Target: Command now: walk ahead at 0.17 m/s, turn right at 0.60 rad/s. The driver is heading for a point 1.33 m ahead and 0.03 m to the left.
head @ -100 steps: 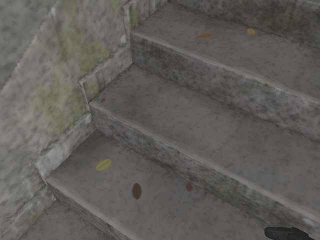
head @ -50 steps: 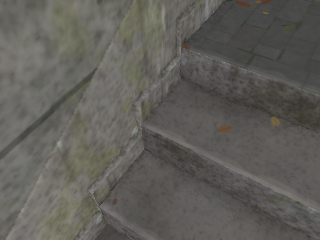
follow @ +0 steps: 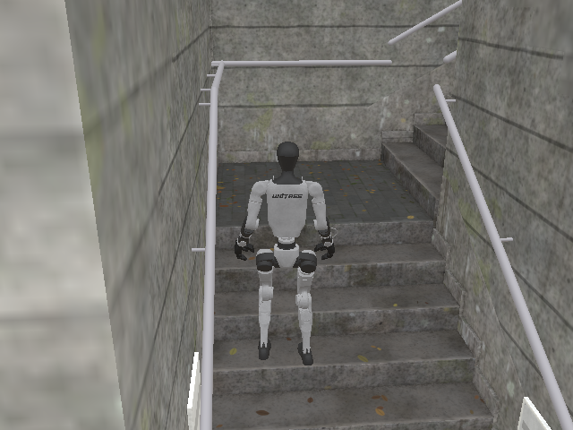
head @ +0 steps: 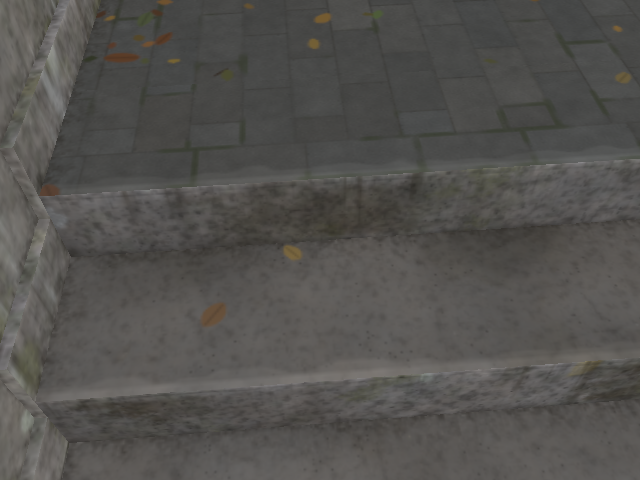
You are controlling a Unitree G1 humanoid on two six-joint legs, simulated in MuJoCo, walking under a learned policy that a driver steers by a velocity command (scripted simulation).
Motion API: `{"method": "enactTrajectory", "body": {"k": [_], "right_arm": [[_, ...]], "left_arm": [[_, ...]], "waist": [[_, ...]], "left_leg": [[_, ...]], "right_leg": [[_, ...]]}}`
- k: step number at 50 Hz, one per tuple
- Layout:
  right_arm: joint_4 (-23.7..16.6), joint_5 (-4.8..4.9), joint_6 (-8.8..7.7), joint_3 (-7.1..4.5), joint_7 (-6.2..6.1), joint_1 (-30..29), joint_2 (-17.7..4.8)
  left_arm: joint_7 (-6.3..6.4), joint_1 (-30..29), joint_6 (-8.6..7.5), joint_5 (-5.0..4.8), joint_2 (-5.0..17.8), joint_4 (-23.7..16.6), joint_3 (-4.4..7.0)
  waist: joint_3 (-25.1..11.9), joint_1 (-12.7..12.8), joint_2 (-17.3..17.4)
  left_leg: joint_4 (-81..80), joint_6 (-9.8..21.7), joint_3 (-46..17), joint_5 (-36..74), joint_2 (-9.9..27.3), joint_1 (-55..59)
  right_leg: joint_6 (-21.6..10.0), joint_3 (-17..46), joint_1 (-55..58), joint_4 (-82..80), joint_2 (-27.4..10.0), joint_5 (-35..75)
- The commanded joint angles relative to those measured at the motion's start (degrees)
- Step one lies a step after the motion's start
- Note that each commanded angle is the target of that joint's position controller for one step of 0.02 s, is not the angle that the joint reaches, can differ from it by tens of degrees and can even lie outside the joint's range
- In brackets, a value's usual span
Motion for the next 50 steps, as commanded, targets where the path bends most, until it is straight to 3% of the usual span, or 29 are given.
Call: {"method": "enactTrajectory", "body": {"k": [1,2,3,4,5,6,8,9,11,12,15,17,18,21,23,24,25,26,27,28,29,30,32,34,36,40,43,45,50], "right_arm": [[-1.5,1.45,-0.34,-2.84,0.26,7.1,-5.9],[1.0,2.12,-0.73,-3.47,0.11,11.3,-5.7],[4.2,1.01,-1.36,-4.0,0.45,17.2,-6.8],[3.7,-1.36,-2.19,-5.28,0.91,18.3,-12.7],[0.1,-2.36,-3.68,-5.24,0.94,11.6,-11.4],[-0.2,-0.81,-4.31,-4.39,0.74,6.4,-9.0],[1.7,0.71,-3.85,-3.37,0.47,6.9,-6.9],[3.4,0.11,-3.96,-3.22,0.5,9.8,-6.8],[8.6,-1.1,-4.25,-2.51,0.84,18.8,-2.8],[11.5,-0.54,-4.05,-1.99,1.15,22.7,-0.5],[14.6,0.02,-4.32,-0.83,1.98,23.4,1.0],[14.2,0.24,-3.97,-0.69,1.33,20.3,0.1],[14.6,-0.2,-3.76,-0.4,1.22,21.7,-0.3],[14.5,1.25,-2.6,-0.84,-1.4,22.0,-2.4],[15.0,2.01,-0.82,-0.87,-1.66,20.5,-3.2],[15.5,2.85,-0.68,-1.14,-1.4,22.7,-5.9],[18.3,2.02,-1.73,-1.53,-0.02,26.5,-9.8],[19.4,1.23,-3.29,-1.07,0.75,27.2,-10.7],[19.5,1.62,-5.13,-1.34,1.41,26.4,-12.8],[17.2,1.91,-6.44,0.25,2.29,30.1,-6.5],[21.2,2.1,-7.65,-0.09,4.2,31.4,-5.5],[20.4,3.76,-7.32,-1.51,5.27,26.3,-2.7],[12.7,2.52,-2.81,-0.81,3.07,11.2,2.8],[9.5,1.65,-0.99,-0.28,1.86,9.6,2.7],[8.7,1.13,-0.7,0.03,1.94,10.4,3.1],[5.0,0.57,-0.05,2.14,1.51,7.0,5.3],[2.8,-0.81,1.23,1.5,0.04,5.2,0.8],[2.6,-0.99,2.05,0.39,-0.73,4.0,-1.3],[-2.0,-0.6,2.5,0.02,-1.38,-0.2,-1.8]], "left_arm": [[-0.3,-5.1,-1.76,-0.76,6.4,-3.9,2.09],[-0.57,-6.2,-2.0,-1.45,4.3,-3.9,1.49],[-1.54,-7.3,-2.68,-1.59,0.9,-3.7,0.8],[-1.74,-4.5,-4.01,-1.51,-0.7,-5.4,0.37],[-1.84,0.3,-4.75,-1.57,4.4,-3.8,1.49],[-1.92,-0.6,-4.57,-1.99,6.9,-3.3,2.28],[-2.32,-1.4,-4.19,-0.61,5.3,-1.8,1.35],[-2.75,-4.7,-4.14,-0.87,4.7,-3.1,1.03],[-3.66,-9.3,-5.32,-1.0,-1.0,-2.6,-0.78],[-4.3,-7.7,-5.78,-0.99,-3.1,-1.1,-1.36],[-4.0,-5.3,-3.82,-2.65,-6.7,-0.8,-2.97],[-3.31,-7.0,-3.1,-1.48,-5.9,-2.5,-3.25],[-3.09,-10.7,-3.35,-0.87,-6.7,-3.8,-3.7],[-3.49,-17.1,-3.29,0.6,-6.3,-8.6,-4.96],[-5.71,-23.3,-4.39,2.45,-7.7,-12.1,-7.54],[-5.91,-27.4,-5.08,0.83,-8.2,-14.3,-7.29],[-5.79,-21.2,-6.14,-0.33,-5.4,-11.9,-4.95],[-5.0,-8.6,-6.25,-1.56,-3.0,-8.2,-3.33],[-4.4,4.9,-5.77,-0.4,3.2,-4.2,-1.05],[-4.14,11.0,-5.08,1.82,11.4,-1.1,1.72],[-2.92,14.6,-2.75,5.13,14.6,1.7,2.0],[-2.91,7.6,-3.18,6.23,11.0,0.2,0.88],[-3.81,-7.8,-3.64,1.15,3.3,2.5,-0.95],[-4.1,-9.7,-5.45,1.88,-2.8,7.2,-2.39],[-3.49,-6.8,-7.36,2.7,-3.7,10.3,-2.95],[-2.51,-5.9,-5.67,4.62,-3.8,10.1,-3.64],[-1.03,-5.4,-4.27,4.07,0.3,8.5,-3.33],[-0.42,-6.6,-4.13,5.56,1.6,6.7,-3.44],[1.09,-4.6,-3.04,3.95,2.9,4.3,-2.78]], "waist": [[-3.8,-3.7,-14.2],[-1.9,-5.7,-11.8],[-3.2,-7.4,-0.6],[-6.2,-5.0,11.9],[-8.9,-2.2,11.5],[-2.4,-0.7,10.9],[3.9,-1.8,7.9],[7.2,-2.8,6.7],[8.1,-6.4,5.7],[9.0,-6.6,5.0],[12.5,-3.8,6.5],[13.1,-1.8,6.3],[13.4,-3.2,6.4],[12.3,-2.3,5.7],[9.7,-2.9,3.0],[8.9,-3.3,7.4],[3.1,-0.1,13.2],[-2.7,5.9,15.9],[-10.0,12.2,17.6],[-22.6,11.3,-4.5],[-34.7,8.0,-16.3],[-30.4,5.8,-11.8],[-7.8,0.6,-9.4],[-1.1,-2.5,-7.3],[0.7,-4.0,-3.9],[1.0,-4.9,-6.0],[1.3,-3.9,-6.2],[0.2,-2.5,-3.9],[0.7,-0.3,-4.3]], "left_leg": [[-21.1,2.6,3.2,2.6,-0.7,16.1],[-31.9,3.9,2.4,9.7,-0.7,23.3],[-32.5,5.2,-4.8,13.8,4.8,36.7],[-37.1,12.4,-29.0,14.7,22.6,37.0],[-43.2,19.5,-44.6,-11.5,28.3,30.8],[-44.2,19.6,-40.4,-20.4,26.5,26.5],[-43.7,16.5,-28.0,-15.8,19.4,27.3],[-44.6,15.8,-22.1,-12.4,16.7,26.9],[-43.9,16.0,-15.5,-5.0,15.8,31.2],[-43.6,16.6,-13.1,-2.8,14.9,30.3],[-43.6,16.2,-7.7,13.3,16.2,26.7],[-43.9,15.0,-3.3,26.0,17.6,25.1],[-46.6,15.9,-5.1,27.8,20.1,28.7],[-49.9,12.4,0.0,22.5,17.5,32.8],[-61.0,14.0,2.7,26.1,15.5,19.7],[-61.7,13.0,3.4,41.9,15.2,15.2],[-53.9,13.7,5.4,80.1,16.1,18.9],[-45.7,12.0,5.1,104.1,17.0,24.5],[-34.6,9.0,2.4,102.6,14.5,26.0],[-12.8,2.8,-0.8,70.6,7.3,8.0],[10.3,1.7,-7.6,14.4,-3.0,13.0],[29.8,0.6,-15.2,10.8,-4.3,8.6],[39.2,3.1,-7.5,12.5,-0.2,-1.8],[43.4,7.8,-5.9,16.6,1.4,-5.3],[45.9,10.4,-6.6,24.2,-0.3,-7.5],[48.1,7.1,-6.9,30.4,-1.6,-20.0],[46.7,2.0,-3.4,29.2,-1.1,-24.1],[53.0,0.1,-1.2,28.7,-1.3,-22.8],[46.1,-1.5,-1.4,27.0,1.6,-26.1]], "right_leg": [[-9.4,14.9,-4.8,-12.9,-8.1,-13.9],[-7.7,12.9,-9.7,-8.0,-5.1,-17.5],[-3.3,5.5,-22.0,11.4,0.4,-17.9],[0.7,2.8,-29.7,33.0,4.0,-16.8],[3.3,6.0,-30.3,45.1,-0.7,-12.2],[4.2,4.6,-34.3,53.6,-3.0,-6.7],[4.7,2.8,-39.8,60.9,-2.3,0.7],[4.5,1.7,-41.1,61.3,-1.8,4.5],[3.1,0.0,-46.0,66.3,-1.2,8.7],[2.4,0.7,-47.1,67.6,-1.0,9.1],[1.8,0.3,-53.2,85.0,-0.5,2.0],[3.1,1.3,-54.7,83.8,-1.7,1.7],[3.1,0.7,-59.3,87.5,-2.4,-0.7],[3.7,-2.5,-61.5,72.5,-7.7,-2.3],[2.2,-15.4,-36.7,44.2,-12.2,3.2],[-0.2,-18.0,-20.0,34.4,-10.9,-1.2],[-3.4,-23.0,-8.2,37.7,-4.8,-6.3],[-5.7,-19.6,0.9,32.0,-2.5,2.2],[-8.0,-9.1,12.6,22.8,-3.0,10.9],[-18.0,19.7,32.4,10.7,-19.1,18.2],[-19.8,42.1,29.4,-14.8,-25.8,4.1],[-16.8,42.7,19.0,-20.2,-28.7,-12.8],[-7.0,20.2,-2.7,-13.5,-25.8,-19.4],[-3.3,4.1,-9.2,-6.9,-21.6,-12.7],[-4.0,-3.0,-8.0,-8.4,-21.4,-4.0],[-2.5,-9.0,-5.0,-12.8,-22.9,0.8],[-6.4,-12.0,-2.6,-17.2,-23.2,-1.2],[-8.4,-12.6,-1.8,-17.4,-25.9,6.5],[-9.5,-14.1,8.4,-16.8,-26.4,2.8]]}}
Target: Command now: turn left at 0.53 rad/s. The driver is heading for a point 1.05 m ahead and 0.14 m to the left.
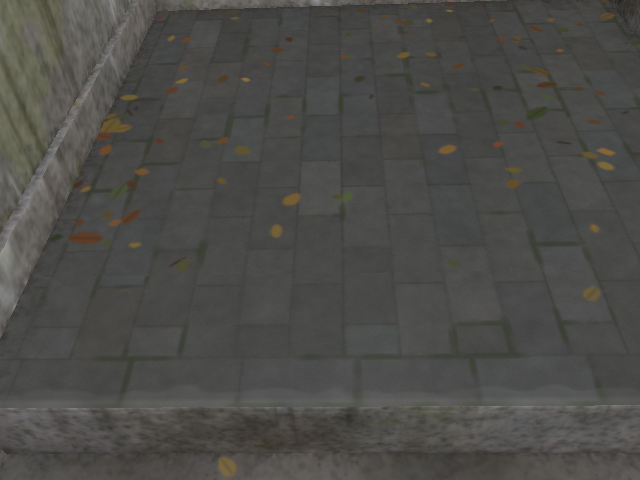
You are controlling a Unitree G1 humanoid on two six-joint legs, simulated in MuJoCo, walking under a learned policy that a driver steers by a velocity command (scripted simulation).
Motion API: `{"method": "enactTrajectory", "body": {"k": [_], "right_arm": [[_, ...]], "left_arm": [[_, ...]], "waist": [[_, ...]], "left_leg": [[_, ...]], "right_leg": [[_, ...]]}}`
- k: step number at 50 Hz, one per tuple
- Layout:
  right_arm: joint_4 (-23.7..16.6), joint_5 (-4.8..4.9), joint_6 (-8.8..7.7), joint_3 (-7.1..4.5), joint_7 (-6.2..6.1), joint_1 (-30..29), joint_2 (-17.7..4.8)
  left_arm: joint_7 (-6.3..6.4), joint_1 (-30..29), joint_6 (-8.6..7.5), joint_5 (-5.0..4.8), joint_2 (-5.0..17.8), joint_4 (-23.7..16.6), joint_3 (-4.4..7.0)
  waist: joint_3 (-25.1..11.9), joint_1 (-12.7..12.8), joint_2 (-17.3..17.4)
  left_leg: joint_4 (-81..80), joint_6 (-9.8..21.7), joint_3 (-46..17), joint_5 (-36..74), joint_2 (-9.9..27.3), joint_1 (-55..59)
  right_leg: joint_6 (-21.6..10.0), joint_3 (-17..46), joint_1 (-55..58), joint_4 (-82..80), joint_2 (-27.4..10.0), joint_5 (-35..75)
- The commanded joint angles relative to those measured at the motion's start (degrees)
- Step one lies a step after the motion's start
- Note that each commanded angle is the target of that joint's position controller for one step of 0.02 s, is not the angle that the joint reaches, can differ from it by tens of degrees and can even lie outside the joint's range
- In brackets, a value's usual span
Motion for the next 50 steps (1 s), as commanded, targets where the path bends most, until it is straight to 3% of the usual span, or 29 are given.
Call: {"method": "enactTrajectory", "body": {"k": [1,4,5,7,9,10,11,12,13,14,15,16,17,18,20,22,26,29,32,34,35,36,37,38,39,42,45,48,50], "right_arm": [[-6.1,0.04,-0.08,-1.44,-0.18,-1.7,-4.5],[-8.2,0.89,0.1,-0.45,1.09,-5.0,-2.4],[-8.6,1.44,0.48,-0.76,1.6,-6.0,-2.9],[-9.2,1.96,1.16,-1.52,2.87,-5.7,-4.8],[-9.3,2.31,0.53,-2.42,3.64,-3.5,-6.3],[-8.7,1.72,0.25,-2.98,3.8,-1.3,-6.8],[-7.2,1.91,-0.68,-4.25,3.79,2.7,-8.6],[-6.6,1.79,-1.47,-6.32,3.46,8.5,-13.8],[-6.5,0.76,-1.3,-7.73,2.99,11.4,-20.5],[-8.6,-1.1,-2.38,-6.23,3.34,10.3,-16.1],[-9.5,-2.04,-2.52,-5.47,3.07,5.7,-15.3],[-10.9,-0.87,-2.02,-5.03,2.46,1.6,-14.8],[-12.0,0.77,-1.95,-4.16,1.85,0.4,-12.3],[-12.9,1.19,-1.92,-3.4,1.35,-1.6,-11.3],[-13.3,-0.01,-1.82,-2.49,0.27,-3.5,-11.0],[-14.5,-2.08,-2.3,-2.07,1.06,-5.1,-11.9],[-14.3,-0.68,-2.38,-1.39,1.91,-5.1,-10.3],[-15.2,-1.07,-1.56,-1.45,2.1,-7.7,-9.1],[-14.7,-1.14,-1.77,-1.23,2.73,-6.4,-8.1],[-12.7,0.05,-1.96,-0.46,2.96,-4.5,-5.4],[-11.8,-0.56,-2.66,-0.18,3.31,-3.1,-3.8],[-9.9,-1.29,-2.88,-0.23,3.76,1.2,-2.0],[-9.1,-0.99,-2.89,-0.56,3.53,-0.1,-3.4],[-8.3,-0.23,-2.73,-1.12,3.11,-3.1,-4.8],[-8.1,0.05,-2.49,-1.43,2.63,-5.7,-5.1],[-6.6,1.39,-3.19,-2.23,2.32,-7.1,-6.1],[-4.4,1.53,-5.32,-2.4,3.38,-8.0,-6.1],[-2.0,1.47,-6.74,-2.29,4.64,-5.3,-4.8],[-3.1,2.33,-7.85,-2.06,4.81,-7.1,-4.5]], "left_arm": [[1.17,-4.7,-0.21,-0.89,9.2,-6.8,2.67],[0.99,-6.5,0.72,-1.76,11.9,-8.7,4.72],[0.61,-6.4,0.55,-1.49,13.2,-9.2,5.41],[-0.41,-5.3,0.71,-2.34,14.5,-8.6,6.39],[-0.93,-3.6,1.58,-3.5,15.2,-6.8,7.01],[-1.18,-3.3,1.85,-3.98,15.1,-5.5,7.02],[-1.78,-1.6,1.97,-3.98,13.7,-3.8,6.56],[-2.03,-2.4,1.35,-3.12,12.6,-4.3,6.1],[-1.58,-8.5,-0.28,-1.25,9.4,-10.1,4.64],[-2.27,-9.6,-1.14,-3.16,10.0,-9.0,4.98],[-3.4,-11.7,-1.85,-4.37,9.7,-9.0,5.1],[-3.41,-12.7,-2.05,-3.31,7.8,-9.6,4.45],[-3.19,-15.1,-2.2,-1.96,7.9,-11.4,3.75],[-3.03,-14.5,-2.02,-1.54,8.1,-12.1,3.58],[-3.45,-10.1,-1.68,-1.0,7.8,-11.8,2.8],[-2.62,-6.0,-0.88,-2.14,10.3,-9.8,3.71],[-1.89,-7.6,0.26,-2.88,8.0,-11.7,2.86],[-1.75,-9.7,1.09,-2.81,5.2,-12.2,1.93],[-1.73,-6.6,1.11,-3.18,5.9,-10.6,3.16],[-1.97,-5.5,0.05,-2.61,6.0,-9.2,3.81],[-2.4,-4.7,-0.54,-1.21,7.9,-9.5,4.14],[-3.0,-5.1,-1.13,-0.3,7.7,-9.5,3.63],[-3.76,-8.3,-1.81,-0.2,5.9,-10.3,3.13],[-4.18,-8.8,-2.36,-0.05,4.3,-10.0,2.83],[-4.23,-5.8,-2.5,-0.16,5.9,-8.8,3.43],[-3.0,1.1,-1.93,-0.86,12.4,-7.5,5.66],[-1.39,7.1,-0.64,-1.23,13.5,-5.5,6.9],[-1.02,9.4,-0.6,-1.72,13.4,-3.8,7.53],[-1.03,11.9,-0.95,-1.89,12.2,-2.1,7.41]], "waist": [[1.7,-1.2,-6.6],[0.4,0.4,-8.5],[0.4,1.3,-8.8],[0.4,2.4,-9.3],[1.0,1.9,-9.7],[0.0,0.6,-8.2],[-1.0,-0.8,-2.9],[-2.8,-3.7,4.0],[-4.7,-4.1,22.1],[-13.7,-6.0,10.9],[-11.3,-5.4,4.6],[-8.0,-4.0,1.0],[-5.6,-3.4,-2.7],[-5.2,-1.8,-2.6],[-7.6,0.2,0.1],[-9.4,0.6,2.4],[-6.8,-0.4,4.0],[-5.2,-1.4,7.2],[-5.3,-3.0,11.4],[-3.1,-3.2,8.3],[-4.5,-3.7,1.6],[-6.2,-6.6,-8.8],[-4.7,-5.8,-14.7],[-3.7,-4.4,-13.3],[-2.9,-2.2,-11.8],[3.6,2.0,-11.0],[4.2,4.8,-9.4],[3.7,4.3,-7.2],[5.0,4.4,-7.2]], "left_leg": [[-8.2,-1.4,-0.2,-1.8,3.8,-2.2],[-37.0,-0.9,5.9,-12.1,6.3,11.5],[-41.5,-0.6,7.3,-16.3,6.5,15.6],[-50.8,1.0,8.3,-24.1,6.6,18.8],[-63.2,3.8,9.3,-24.8,5.1,20.8],[-71.9,5.7,10.1,-19.8,3.5,24.9],[-80.4,7.7,9.2,-12.0,0.8,30.8],[-80.4,10.3,-0.4,11.1,4.2,43.8],[-81.0,23.1,-24.9,28.3,16.3,55.9],[-83.6,28.4,-32.3,15.5,20.9,57.5],[-84.1,26.6,-28.0,7.6,20.2,54.5],[-82.1,23.5,-22.8,3.5,16.3,51.8],[-81.8,21.6,-22.0,-1.2,15.4,51.8],[-81.9,20.6,-21.3,-0.1,14.3,48.9],[-80.4,20.6,-18.9,10.2,13.2,45.9],[-78.5,20.9,-16.4,21.3,13.5,42.0],[-78.1,19.2,-14.7,17.0,11.8,41.0],[-79.1,17.0,-12.6,11.1,10.3,37.8],[-79.0,16.9,-15.2,10.2,12.2,39.0],[-76.7,12.6,-14.0,0.5,8.5,40.5],[-71.5,9.2,-11.4,-8.3,4.7,36.7],[-72.0,5.2,-9.7,-21.9,3.6,33.1],[-71.8,1.5,-7.8,-21.4,3.7,35.1],[-72.5,0.3,-6.0,-19.1,3.4,36.6],[-70.7,0.3,-3.7,-20.2,1.7,35.4],[-63.1,0.2,0.2,-23.4,1.1,25.9],[-48.0,-0.5,0.5,-26.4,2.9,14.4],[-33.7,-0.2,1.2,-21.5,3.6,5.8],[-23.7,0.1,0.7,-19.5,4.8,-4.5]], "right_leg": [[-7.0,13.2,5.6,-17.8,-15.1,3.4],[-6.3,7.7,6.1,-19.1,-13.4,4.2],[-7.3,7.6,5.8,-19.7,-15.2,5.3],[-8.6,9.0,9.3,-19.2,-18.1,7.2],[-7.1,9.3,13.9,-15.5,-19.0,16.4],[-4.5,7.9,15.0,-10.9,-17.2,23.2],[-2.0,5.0,14.8,-1.4,-12.6,29.2],[2.0,3.7,1.8,13.2,-8.3,18.7],[10.0,4.3,-22.6,34.1,3.7,-15.2],[11.2,18.3,-26.6,50.6,5.0,-19.2],[10.8,21.8,-30.2,57.7,4.1,-14.9],[10.3,22.8,-32.8,58.9,4.3,-9.9],[10.2,23.7,-37.2,52.6,3.5,-5.7],[10.4,23.7,-34.4,50.4,3.9,-2.2],[10.4,22.0,-29.1,52.9,6.3,1.6],[11.0,21.4,-24.3,60.1,7.7,3.0],[10.7,21.1,-22.9,51.1,6.4,1.9],[9.6,17.9,-13.8,27.9,5.7,-1.6],[8.4,17.2,-4.9,6.4,6.0,-5.4],[6.9,18.8,0.4,-12.5,5.4,9.5],[5.9,24.2,5.9,-12.9,1.4,25.9],[1.6,29.7,9.5,-12.2,-5.0,42.0],[-3.3,32.8,4.2,-15.6,-6.7,34.4],[-4.0,32.2,2.9,-17.7,-4.8,21.1],[-4.1,32.5,3.9,-19.8,-3.4,8.2],[-8.7,40.4,6.9,-26.5,-8.7,-14.6],[-12.5,42.9,14.8,-27.5,-11.7,-10.1],[-13.5,41.3,19.6,-28.0,-10.4,-9.4],[-14.1,40.2,24.5,-29.1,-10.3,-6.4]]}}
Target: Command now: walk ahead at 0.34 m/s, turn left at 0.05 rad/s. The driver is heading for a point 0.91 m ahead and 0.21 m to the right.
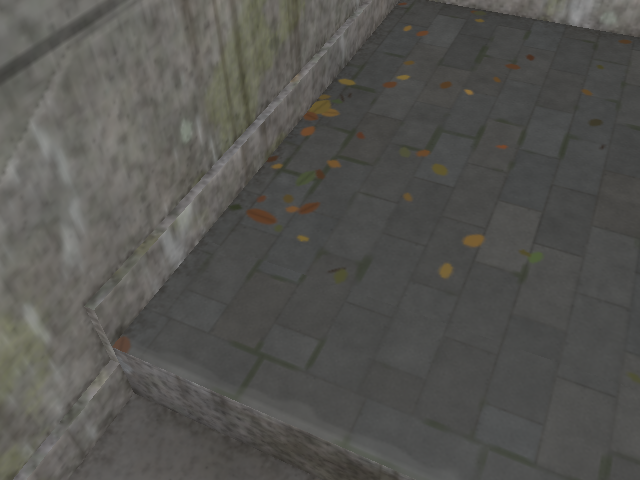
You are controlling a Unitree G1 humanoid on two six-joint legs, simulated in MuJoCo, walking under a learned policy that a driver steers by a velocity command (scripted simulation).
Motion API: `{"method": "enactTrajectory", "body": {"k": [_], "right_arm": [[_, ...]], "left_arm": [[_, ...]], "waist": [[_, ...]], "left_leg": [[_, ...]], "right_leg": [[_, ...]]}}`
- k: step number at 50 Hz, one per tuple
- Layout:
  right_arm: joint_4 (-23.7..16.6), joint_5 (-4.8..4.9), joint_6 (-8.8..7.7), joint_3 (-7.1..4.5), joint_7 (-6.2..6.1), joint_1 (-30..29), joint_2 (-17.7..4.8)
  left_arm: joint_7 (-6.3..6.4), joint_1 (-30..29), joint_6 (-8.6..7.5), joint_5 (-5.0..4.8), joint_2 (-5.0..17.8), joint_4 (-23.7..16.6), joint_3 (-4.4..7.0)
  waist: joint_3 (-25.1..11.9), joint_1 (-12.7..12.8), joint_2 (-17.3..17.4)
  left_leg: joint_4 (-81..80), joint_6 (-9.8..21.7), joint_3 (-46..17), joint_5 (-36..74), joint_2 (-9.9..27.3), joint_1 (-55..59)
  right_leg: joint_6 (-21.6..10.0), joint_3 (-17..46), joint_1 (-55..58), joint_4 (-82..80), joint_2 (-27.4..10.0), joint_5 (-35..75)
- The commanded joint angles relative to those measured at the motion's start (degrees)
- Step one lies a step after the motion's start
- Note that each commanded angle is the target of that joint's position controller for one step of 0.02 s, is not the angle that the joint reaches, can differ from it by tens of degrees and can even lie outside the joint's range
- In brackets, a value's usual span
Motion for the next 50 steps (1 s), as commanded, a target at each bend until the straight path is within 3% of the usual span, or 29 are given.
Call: {"method": "enactTrajectory", "body": {"k": [1,5,9,11,12,13,14,15,16,17,18,19,20,22,23,24,26,29,30,31,33,34,38,40,41,43,46,48,50], "right_arm": [[-7.6,0.5,-3.29,0.83,0.67,-11.6,0.7],[-11.6,1.93,-3.3,2.87,1.38,-10.0,2.8],[-19.1,0.08,-2.79,6.52,1.83,-14.7,4.3],[-23.6,-1.1,-2.88,8.14,1.48,-19.9,4.7],[-23.2,-1.09,-2.92,8.81,1.66,-19.4,3.8],[-24.0,-0.29,-3.35,7.72,1.08,-21.0,3.8],[-20.3,1.33,-3.47,4.07,0.65,-9.2,-2.2],[-18.1,1.37,-2.92,1.24,0.05,1.9,-7.8],[-15.3,-1.05,-1.93,-0.4,-0.29,9.5,-11.0],[-9.9,-4.19,-1.5,-2.33,-0.09,18.9,-18.6],[-7.2,-5.45,-1.95,-1.33,-0.33,20.0,-17.8],[-7.1,-3.2,-3.02,-0.75,0.31,12.5,-14.9],[-3.2,-0.71,-3.06,-0.85,0.22,8.5,-13.1],[3.0,-2.7,-3.3,1.36,0.92,2.1,-2.2],[5.0,-4.0,-4.58,1.9,0.76,1.9,0.1],[6.1,-2.69,-5.4,1.98,1.1,3.7,0.4],[9.3,-2.54,-5.48,2.94,-0.05,7.5,3.9],[7.9,-2.99,-3.65,3.37,-1.95,6.1,3.5],[8.2,-4.67,-3.61,4.16,-2.23,7.2,3.4],[7.7,-4.41,-3.21,3.88,-2.37,6.4,0.9],[7.4,-4.88,-1.49,3.4,-2.6,7.8,-1.0],[7.5,-5.17,-0.87,3.09,-2.55,9.5,-1.9],[9.1,-4.61,-0.02,2.29,-4.59,18.5,-1.8],[9.4,-3.48,-0.83,1.39,-5.02,21.2,-2.9],[9.6,-2.55,-0.65,0.02,-5.12,19.6,-6.8],[10.3,-2.04,-0.04,-0.54,-5.51,22.6,-6.3],[10.4,-1.69,-0.69,-0.36,-3.5,14.8,-7.9],[9.7,-1.59,-0.77,-0.81,-3.21,13.1,-13.2],[6.8,0.45,-1.29,-1.54,-2.13,8.0,-17.4]], "left_arm": [[0.38,6.8,-0.99,0.07,8.3,0.0,2.69],[0.93,11.3,-1.45,0.07,6.1,4.7,1.34],[1.34,4.7,-2.45,-1.38,7.3,5.7,0.41],[1.27,3.5,-2.88,-2.51,10.3,5.2,1.24],[1.15,0.9,-2.18,-3.72,12.8,4.9,1.88],[1.14,9.9,-2.13,-4.78,14.1,8.1,2.54],[-0.13,10.1,-3.24,-2.78,15.7,8.9,2.01],[-1.16,6.6,-2.89,-1.33,18.9,8.8,2.5],[-1.26,6.3,-2.94,-2.51,19.4,9.0,3.09],[-1.37,5.3,-3.89,-3.6,9.3,4.8,1.23],[-3.4,7.6,-5.43,-3.56,7.0,6.8,1.73],[-4.47,4.0,-6.05,-4.43,2.1,3.3,1.58],[-4.71,-1.7,-5.56,-3.66,-1.4,-0.1,0.11],[-5.1,-6.4,-4.03,-2.08,-1.7,-2.7,-1.0],[-5.15,-6.8,-2.81,-2.16,-1.2,-2.4,-0.98],[-4.88,-8.6,-2.13,-1.58,-3.5,-3.1,-1.94],[-4.38,-7.9,-0.44,-0.67,-4.7,-2.5,-2.77],[-2.58,-9.2,1.05,-0.44,-2.8,-4.3,-2.5],[-2.95,-9.6,1.54,-0.44,-2.1,-3.8,-2.61],[-3.04,-6.7,1.81,-0.99,-2.2,-3.7,-2.41],[-2.04,-10.0,2.47,-0.49,-2.3,-4.8,-2.95],[-1.43,-12.4,2.23,-1.46,-2.0,-5.2,-2.93],[-2.14,-27.5,2.49,-3.77,-3.8,-11.9,-4.7],[-2.3,-28.7,1.99,-3.16,-3.9,-14.2,-4.65],[-3.22,-28.8,2.05,-3.95,-5.9,-14.6,-5.92],[-4.62,-35.4,1.76,-3.93,-5.8,-15.6,-6.26],[-6.24,-30.8,0.67,-4.6,-8.0,-15.1,-5.87],[-6.04,-25.2,0.15,-5.29,-2.3,-14.5,-3.02],[-5.72,-7.1,0.16,-4.73,7.8,-9.7,2.26]], "waist": [[7.1,2.9,-4.8],[9.6,0.8,-6.4],[14.4,-3.2,-5.9],[12.0,-3.6,-3.5],[10.0,-5.4,-2.9],[4.0,-3.6,-8.5],[-4.0,-9.1,-13.5],[-9.2,-16.1,-16.1],[-11.8,-19.0,-16.7],[-16.3,-17.6,13.9],[-23.2,-13.3,20.5],[-18.4,-8.6,18.8],[-9.3,-5.4,16.0],[0.7,-1.3,7.0],[2.2,-0.3,5.0],[5.0,-1.2,3.3],[5.8,-0.2,3.2],[8.2,0.8,-0.4],[6.3,0.1,0.3],[8.2,2.3,1.2],[10.5,1.1,1.7],[11.4,-0.7,2.3],[13.0,-6.2,6.1],[12.1,-7.8,5.2],[12.6,-5.8,8.2],[14.0,-9.3,4.0],[12.0,-2.3,6.9],[6.2,1.9,13.7],[-6.3,10.8,17.0]], "left_leg": [[20.3,0.2,-1.6,2.0,3.3,-35.0],[53.7,0.3,-6.5,-8.2,5.8,-57.8],[49.4,-0.7,-4.9,-4.6,10.3,-57.7],[27.9,1.0,-1.1,6.7,12.6,-35.8],[9.2,2.3,7.8,3.8,9.4,-11.0],[6.7,2.8,10.8,-3.7,5.2,4.8],[9.9,4.5,14.1,-6.0,-1.0,15.1],[-1.5,6.8,10.1,-6.6,-3.2,17.1],[-12.3,7.0,-1.7,-7.5,-1.4,22.0],[-35.5,14.6,-38.3,-21.7,16.2,30.5],[-57.1,16.7,-63.6,-40.7,22.3,27.6],[-61.1,14.8,-63.9,-47.2,25.2,22.9],[-57.4,10.5,-52.2,-41.7,23.3,16.2],[-45.7,6.8,-29.3,-27.1,21.2,4.9],[-45.8,4.8,-22.2,-22.2,20.5,4.0],[-47.8,4.9,-18.7,-14.2,21.0,4.2],[-47.6,3.3,-8.2,-4.4,19.0,9.2],[-49.9,3.7,0.1,3.4,18.8,10.1],[-51.0,5.3,2.0,6.9,20.1,11.8],[-50.9,5.8,5.7,5.4,18.5,9.8],[-51.9,7.6,8.3,8.0,18.6,11.9],[-53.0,8.4,9.0,6.2,19.5,14.3],[-58.8,8.6,11.1,2.6,18.7,22.7],[-60.5,10.0,8.8,0.7,21.2,32.0],[-66.2,10.5,11.4,2.8,21.2,33.5],[-70.4,12.1,12.8,8.2,21.8,37.7],[-63.8,11.5,23.2,50.7,18.3,38.2],[-55.0,13.9,20.2,97.7,20.4,32.8],[-32.7,13.0,18.6,103.2,17.3,33.7]], "right_leg": [[-14.1,23.0,18.9,-13.5,-18.8,-5.3],[-13.7,20.5,24.0,-14.2,-22.3,1.3],[-8.2,13.7,5.9,-17.5,-18.7,-2.4],[-7.2,9.9,-11.1,-26.3,-15.8,-8.1],[-7.1,3.4,-24.2,-31.3,-11.6,-5.1],[-7.5,6.4,-22.0,-28.6,-12.2,12.5],[-7.1,5.3,-13.8,-19.0,-14.3,49.5],[-4.4,3.9,-1.6,-4.5,-12.2,72.6],[-1.4,7.9,-0.2,9.1,-12.7,70.5],[1.2,10.5,-16.7,33.0,-2.3,35.8],[1.7,21.1,-18.4,60.7,4.8,7.3],[1.9,25.0,-27.8,78.1,5.3,8.0],[1.7,17.3,-33.1,83.5,2.9,9.7],[-1.7,11.3,-38.7,88.5,-2.3,16.0],[-2.8,12.3,-38.0,89.0,-2.6,19.8],[-3.1,12.2,-43.4,92.6,-1.8,22.2],[-4.6,14.2,-50.1,91.9,-0.3,24.5],[-1.3,14.5,-58.8,90.6,0.8,26.1],[-0.8,10.9,-60.5,102.4,2.5,25.2],[0.5,11.5,-61.6,103.3,1.9,22.6],[3.0,9.1,-67.6,107.2,2.1,17.9],[4.3,8.0,-71.0,108.4,1.3,15.7],[5.0,1.5,-75.2,94.6,-4.3,12.8],[4.7,2.0,-80.9,94.2,-6.5,12.9],[3.3,-0.2,-77.7,83.0,-10.7,5.9],[2.5,-4.5,-73.0,72.0,-11.3,2.2],[-2.9,-11.3,-56.9,65.1,-7.8,-6.8],[-6.4,-16.4,-34.0,56.9,0.3,-11.2],[-10.1,-11.2,-10.0,36.6,7.8,-10.5]]}}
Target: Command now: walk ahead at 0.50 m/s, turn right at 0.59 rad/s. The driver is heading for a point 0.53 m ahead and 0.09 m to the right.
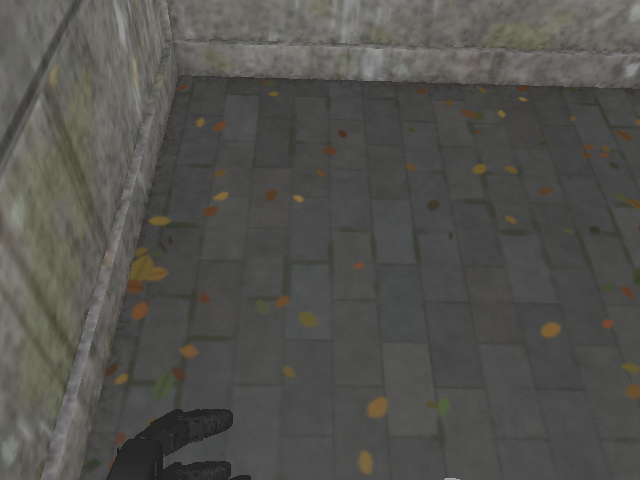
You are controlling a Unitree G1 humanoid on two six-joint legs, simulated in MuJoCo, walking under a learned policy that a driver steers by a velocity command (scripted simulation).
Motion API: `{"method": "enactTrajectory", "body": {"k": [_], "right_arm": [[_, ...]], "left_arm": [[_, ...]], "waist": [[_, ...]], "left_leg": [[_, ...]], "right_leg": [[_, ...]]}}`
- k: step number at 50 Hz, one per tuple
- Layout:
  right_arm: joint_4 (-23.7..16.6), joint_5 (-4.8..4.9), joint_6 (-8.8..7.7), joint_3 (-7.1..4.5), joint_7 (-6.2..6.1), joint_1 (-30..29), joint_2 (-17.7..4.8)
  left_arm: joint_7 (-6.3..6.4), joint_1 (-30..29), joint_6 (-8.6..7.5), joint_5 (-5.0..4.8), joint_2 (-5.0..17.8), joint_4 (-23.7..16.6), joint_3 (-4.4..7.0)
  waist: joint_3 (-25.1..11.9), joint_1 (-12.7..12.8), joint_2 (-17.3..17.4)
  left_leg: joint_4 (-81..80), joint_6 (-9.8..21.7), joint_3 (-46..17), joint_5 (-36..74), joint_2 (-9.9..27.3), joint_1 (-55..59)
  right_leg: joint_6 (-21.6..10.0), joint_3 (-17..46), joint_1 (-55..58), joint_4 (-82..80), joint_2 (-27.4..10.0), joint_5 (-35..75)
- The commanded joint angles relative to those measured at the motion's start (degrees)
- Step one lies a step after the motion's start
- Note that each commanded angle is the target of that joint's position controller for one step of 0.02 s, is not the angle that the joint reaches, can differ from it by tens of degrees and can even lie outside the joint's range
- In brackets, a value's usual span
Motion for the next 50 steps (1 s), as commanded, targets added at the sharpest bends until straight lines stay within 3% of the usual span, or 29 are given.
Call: {"method": "enactTrajectory", "body": {"k": [1,2,3,4,5,6,7,8,9,10,13,15,17,19,23,25,27,28,29,30,31,33,36,40,44,47,48,49,50], "right_arm": [[-10.4,1.55,-3.59,-2.31,0.71,-5.2,-13.8],[-12.7,0.35,-7.2,-1.81,2.53,-10.7,-11.0],[-14.1,0.83,-9.48,-2.71,4.11,-14.1,-9.5],[-16.3,1.97,-9.52,-2.5,3.96,-18.1,-7.7],[-19.5,0.91,-9.04,-1.66,3.11,-23.7,-5.0],[-20.1,0.52,-7.89,-1.17,2.23,-22.8,-2.4],[-20.1,1.42,-6.68,-0.74,2.28,-18.5,-1.5],[-20.6,1.19,-6.19,0.67,2.08,-16.3,1.8],[-19.1,1.65,-5.36,0.27,2.37,-14.4,-0.5],[-18.5,0.74,-4.81,0.06,1.69,-14.2,-2.2],[-21.1,-2.85,-4.71,-0.32,1.17,-22.2,-3.7],[-21.7,-2.72,-4.98,-0.58,0.86,-26.7,-3.9],[-23.2,-1.11,-5.12,-0.63,0.83,-33.3,-3.1],[-25.7,1.15,-5.72,-0.62,1.59,-41.9,-1.9],[-24.0,1.73,-6.2,-2.78,3.85,-40.7,-4.7],[-21.4,1.75,-6.31,-3.39,4.39,-34.5,-5.3],[-17.8,-0.41,-6.6,-5.3,3.7,-22.8,-9.6],[-16.4,-1.8,-6.63,-5.46,3.56,-14.1,-11.8],[-14.9,-2.74,-6.53,-6.09,3.56,-8.0,-15.0],[-13.0,-0.85,-6.37,-5.57,4.53,-6.8,-11.9],[-14.5,-0.34,-5.34,-4.28,4.1,-9.7,-7.6],[-16.1,-0.17,-3.61,-2.27,2.22,-15.9,-4.5],[-13.4,-0.13,-4.35,-0.62,1.38,-18.1,-2.5],[-12.1,-0.23,-3.35,-2.64,1.07,-18.8,-8.9],[-12.4,1.0,-2.17,-2.39,1.25,-18.0,-8.0],[-12.3,1.45,-1.53,-1.64,1.45,-18.7,-5.7],[-11.4,1.49,-1.5,-1.6,2.05,-13.4,-4.7],[-11.3,0.19,-1.84,-1.95,2.06,-8.8,-4.8],[-10.4,-1.46,-1.66,-1.48,2.16,-4.5,-3.3]], "left_arm": [[1.26,20.6,-0.24,1.54,18.3,0.7,8.46],[3.33,19.7,0.12,2.11,23.7,0.4,10.12],[3.88,17.9,-0.78,3.3,19.5,0.6,7.71],[2.84,20.2,-2.93,2.89,15.6,2.7,6.65],[2.0,20.2,-4.63,1.86,11.9,4.4,6.17],[1.69,19.0,-5.23,2.32,7.8,7.1,5.15],[1.29,15.8,-5.99,2.63,4.3,8.4,4.26],[0.78,15.3,-6.17,2.6,2.6,9.2,3.91],[0.72,15.2,-6.81,1.96,2.4,9.1,3.85],[0.56,13.1,-7.39,2.45,5.5,6.8,4.34],[1.5,12.5,-8.27,2.4,8.3,7.2,3.69],[2.23,18.9,-7.73,1.57,10.4,8.9,4.71],[3.19,23.0,-7.16,1.08,12.5,8.6,5.66],[3.4,26.7,-6.14,1.04,11.5,9.1,5.48],[3.46,25.2,-5.98,0.44,14.7,8.1,7.38],[3.82,24.1,-5.68,0.48,12.6,7.8,7.53],[3.01,21.3,-5.98,1.69,11.4,5.8,7.15],[2.41,19.8,-6.31,2.99,8.5,3.5,6.06],[2.39,30.5,-6.22,3.31,4.1,3.7,4.94],[2.99,35.6,-5.62,2.2,9.9,5.1,5.07],[3.0,31.1,-5.02,1.47,12.8,4.7,5.59],[3.86,19.1,-4.16,2.45,12.5,0.6,5.65],[4.58,15.1,-2.73,1.93,7.3,-2.1,4.9],[4.91,12.3,-1.84,1.37,4.2,-1.2,4.2],[4.72,7.6,-0.6,1.91,6.1,-1.2,4.74],[4.11,6.2,-0.68,2.71,5.5,-2.1,4.94],[3.47,7.0,-0.76,3.81,5.9,-2.6,4.77],[3.57,5.8,-0.67,4.5,10.6,-3.0,5.7],[3.16,3.1,-0.59,3.98,10.1,-3.0,5.56]], "waist": [[-17.0,12.1,4.2],[-24.5,8.2,-14.1],[-27.6,5.6,-12.7],[-20.6,3.9,-6.1],[-9.4,2.7,-1.0],[-7.0,0.1,-0.7],[-5.5,-3.1,-3.5],[-3.9,-5.7,-6.8],[-2.9,-5.8,-4.1],[-2.9,-7.0,0.2],[-2.7,-6.3,-0.8],[-4.7,-2.1,-6.0],[-4.2,2.1,-7.2],[-0.9,6.0,-9.9],[0.2,6.0,-13.6],[-2.1,3.1,-15.0],[-8.8,-2.9,-13.6],[-17.7,-6.6,-9.2],[-28.4,-3.5,11.8],[-34.9,-3.3,19.9],[-29.9,-4.6,15.0],[-17.1,-3.8,2.9],[-10.6,0.7,3.2],[-11.6,1.5,5.6],[-9.6,-0.3,5.3],[-7.1,0.8,3.5],[-8.0,-0.2,0.2],[-9.1,-4.6,-6.6],[-8.2,-7.0,-13.7]], "left_leg": [[43.7,6.9,-8.3,64.6,0.3,-34.2],[67.1,4.3,-20.3,8.8,-14.8,-46.9],[84.3,5.7,-35.6,6.3,-15.0,-49.5],[92.2,8.1,-34.8,4.7,-13.2,-54.1],[96.1,9.3,-32.2,0.4,-12.0,-61.5],[100.8,10.4,-32.0,0.5,-9.3,-64.8],[101.7,11.4,-32.3,1.5,-8.4,-64.7],[101.6,12.7,-32.0,3.1,-7.5,-66.8],[102.4,12.4,-30.2,2.7,-8.5,-68.9],[93.7,11.0,-29.4,4.6,-7.8,-65.3],[70.1,7.5,-23.7,16.7,-7.5,-58.1],[59.2,4.9,-22.4,21.3,-7.6,-60.3],[45.4,2.9,-22.4,21.1,-7.5,-62.3],[28.5,1.1,-21.6,19.8,-9.8,-59.7],[9.6,1.7,-23.4,20.0,-11.7,-47.9],[8.2,4.0,-25.7,18.0,-10.7,-42.5],[7.2,7.6,-23.7,15.5,-11.7,-27.5],[12.7,10.5,-27.6,26.2,-5.7,-10.2],[18.8,20.5,-46.2,51.3,9.9,13.6],[13.0,24.7,-60.2,44.3,14.4,15.3],[12.0,22.6,-54.1,40.1,11.0,10.6],[9.1,19.9,-41.6,50.7,6.4,-7.3],[4.9,17.6,-33.2,55.7,1.7,-19.5],[5.1,14.7,-27.1,57.6,-2.2,-21.4],[5.1,15.1,-27.8,49.2,-1.2,-22.4],[5.5,12.0,-28.9,30.0,-2.4,-26.0],[6.0,9.6,-29.0,19.5,-4.7,-25.1],[7.2,7.3,-26.3,6.4,-9.5,-26.2],[4.8,5.3,-23.9,-1.1,-11.9,-26.9]], "right_leg": [[-11.4,27.8,53.1,-27.6,2.0,-10.7],[-17.3,65.6,57.3,-54.0,-7.5,-31.9],[-13.3,74.4,54.6,-64.5,-11.8,-29.6],[-9.8,66.9,47.8,-62.4,-12.8,-22.0],[-8.5,59.0,38.9,-58.3,-10.6,-14.8],[-7.0,51.7,35.1,-55.4,-8.0,-8.6],[-6.2,44.3,31.3,-54.4,-5.3,-5.5],[-4.7,38.0,29.7,-52.6,-2.2,0.0],[-3.9,34.7,28.9,-53.4,-3.0,6.5],[-3.9,31.7,24.5,-54.3,-2.6,12.6],[-2.7,24.4,18.6,-58.7,2.6,18.6],[-3.2,25.4,28.5,-58.8,1.5,23.2],[-3.8,28.7,35.9,-59.9,-1.3,19.0],[-5.1,32.0,38.6,-62.6,-3.2,12.1],[-3.9,34.0,43.9,-63.1,-4.8,11.5],[-2.6,34.5,49.1,-58.7,-6.4,20.3],[0.9,31.3,49.4,-44.7,-1.8,41.5],[3.7,29.6,40.5,-30.7,1.9,34.7],[8.7,25.6,21.3,-9.2,10.7,-4.2],[11.0,28.0,14.2,7.2,9.7,-12.5],[11.9,27.7,10.0,14.1,6.7,-8.7],[13.5,24.6,12.6,8.1,3.2,-0.9],[12.8,21.5,21.7,-8.7,0.2,2.6],[12.9,16.7,30.4,-29.3,1.6,8.9],[11.5,16.1,34.2,-35.5,1.0,15.3],[8.1,15.1,40.8,-46.4,0.5,21.3],[6.7,18.5,44.4,-50.8,-2.0,30.1],[5.1,21.6,46.9,-47.1,-4.9,40.4],[3.1,22.5,45.0,-47.2,-5.7,32.9]]}}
